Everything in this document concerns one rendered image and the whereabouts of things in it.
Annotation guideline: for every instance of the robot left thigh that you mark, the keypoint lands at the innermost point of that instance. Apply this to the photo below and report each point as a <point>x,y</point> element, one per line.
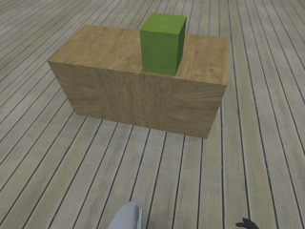
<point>129,216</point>

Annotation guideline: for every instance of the robot right hand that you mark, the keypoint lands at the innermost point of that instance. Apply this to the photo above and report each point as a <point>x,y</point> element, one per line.
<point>247,223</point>

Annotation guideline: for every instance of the pedestal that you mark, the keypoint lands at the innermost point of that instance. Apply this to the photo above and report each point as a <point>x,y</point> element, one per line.
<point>100,70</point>

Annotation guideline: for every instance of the carton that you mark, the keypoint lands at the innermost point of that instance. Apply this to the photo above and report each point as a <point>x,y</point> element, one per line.
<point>162,42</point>

